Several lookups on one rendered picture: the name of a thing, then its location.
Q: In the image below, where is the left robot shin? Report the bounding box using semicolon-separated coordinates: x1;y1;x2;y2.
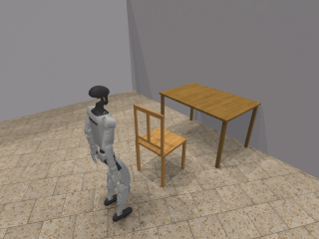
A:
107;171;116;200

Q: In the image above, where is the right robot upper arm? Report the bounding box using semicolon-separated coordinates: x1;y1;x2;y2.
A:
101;116;117;151

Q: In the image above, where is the right robot hand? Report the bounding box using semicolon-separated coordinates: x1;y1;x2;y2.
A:
111;171;124;188

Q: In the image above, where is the left robot hand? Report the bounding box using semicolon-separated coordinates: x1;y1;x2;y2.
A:
90;148;99;164

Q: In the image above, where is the left robot forearm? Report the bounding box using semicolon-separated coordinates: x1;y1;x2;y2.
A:
85;133;98;151

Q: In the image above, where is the robot head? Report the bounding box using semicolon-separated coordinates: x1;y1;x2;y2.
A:
89;86;110;117

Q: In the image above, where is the left robot upper arm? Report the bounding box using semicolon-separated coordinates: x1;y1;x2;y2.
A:
84;106;95;135

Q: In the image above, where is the table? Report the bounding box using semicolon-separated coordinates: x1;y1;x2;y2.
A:
159;83;261;168

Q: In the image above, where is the chair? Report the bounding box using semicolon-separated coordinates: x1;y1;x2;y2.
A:
133;104;186;188

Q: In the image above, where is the right robot forearm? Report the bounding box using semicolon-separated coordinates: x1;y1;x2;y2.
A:
104;144;118;174

